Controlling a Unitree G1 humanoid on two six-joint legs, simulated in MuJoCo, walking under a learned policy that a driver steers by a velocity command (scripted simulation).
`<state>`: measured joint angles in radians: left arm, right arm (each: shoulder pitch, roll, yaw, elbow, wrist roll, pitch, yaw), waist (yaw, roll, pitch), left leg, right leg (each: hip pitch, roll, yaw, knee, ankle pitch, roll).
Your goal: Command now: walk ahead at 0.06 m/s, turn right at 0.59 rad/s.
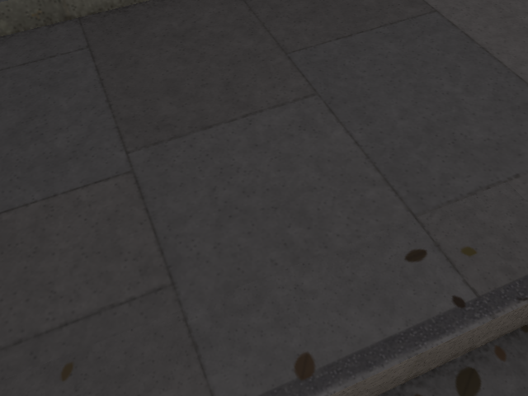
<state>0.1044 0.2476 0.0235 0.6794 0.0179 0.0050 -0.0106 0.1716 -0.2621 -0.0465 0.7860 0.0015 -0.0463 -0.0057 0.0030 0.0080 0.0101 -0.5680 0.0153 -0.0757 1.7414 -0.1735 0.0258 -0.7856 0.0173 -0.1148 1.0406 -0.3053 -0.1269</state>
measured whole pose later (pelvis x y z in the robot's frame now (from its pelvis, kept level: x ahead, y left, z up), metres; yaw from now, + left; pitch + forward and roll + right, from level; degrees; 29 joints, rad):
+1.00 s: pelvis +0.16 +0.17 +0.06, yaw -22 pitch +4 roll +0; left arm 0.12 0.25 0.05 0.63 -0.03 -0.02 -0.05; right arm 0.37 -0.11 0.01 0.66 -0.02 -0.03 -0.02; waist -0.02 -0.04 -0.06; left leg -0.07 -0.02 0.01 0.51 -0.51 0.06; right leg -0.75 0.10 0.06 1.55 -0.50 0.02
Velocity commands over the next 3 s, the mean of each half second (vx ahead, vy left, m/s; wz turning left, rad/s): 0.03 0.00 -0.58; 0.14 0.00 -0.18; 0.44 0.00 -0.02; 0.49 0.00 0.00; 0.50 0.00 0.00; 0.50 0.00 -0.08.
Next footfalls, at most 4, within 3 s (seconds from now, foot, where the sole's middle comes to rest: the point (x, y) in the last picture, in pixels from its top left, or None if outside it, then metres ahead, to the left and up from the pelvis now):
0.76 left None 0.15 0.32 -0.53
0.94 left None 0.09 0.32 -0.69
1.18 right None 0.26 0.01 -0.69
1.70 left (212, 316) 0.57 0.16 -0.52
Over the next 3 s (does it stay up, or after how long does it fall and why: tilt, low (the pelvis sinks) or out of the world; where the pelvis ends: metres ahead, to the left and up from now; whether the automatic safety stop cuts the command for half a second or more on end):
stays up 1.12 -0.02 0.26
